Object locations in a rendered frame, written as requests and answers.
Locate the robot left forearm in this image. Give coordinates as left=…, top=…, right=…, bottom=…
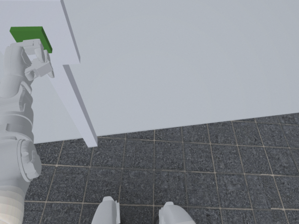
left=0, top=75, right=34, bottom=143

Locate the button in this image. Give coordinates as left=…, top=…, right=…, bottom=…
left=10, top=27, right=52, bottom=53

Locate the panel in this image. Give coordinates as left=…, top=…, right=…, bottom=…
left=0, top=0, right=98, bottom=147

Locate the robot left hand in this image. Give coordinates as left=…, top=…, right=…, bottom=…
left=3, top=39, right=54, bottom=85

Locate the robot right thigh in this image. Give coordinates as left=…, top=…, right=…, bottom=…
left=159, top=205, right=196, bottom=224

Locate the robot thigh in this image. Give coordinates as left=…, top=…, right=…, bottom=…
left=91, top=200, right=121, bottom=224
left=159, top=205, right=196, bottom=224

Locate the robot left upper arm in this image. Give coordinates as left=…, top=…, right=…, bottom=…
left=0, top=139, right=42, bottom=224

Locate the robot left thigh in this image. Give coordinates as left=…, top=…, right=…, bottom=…
left=91, top=200, right=121, bottom=224

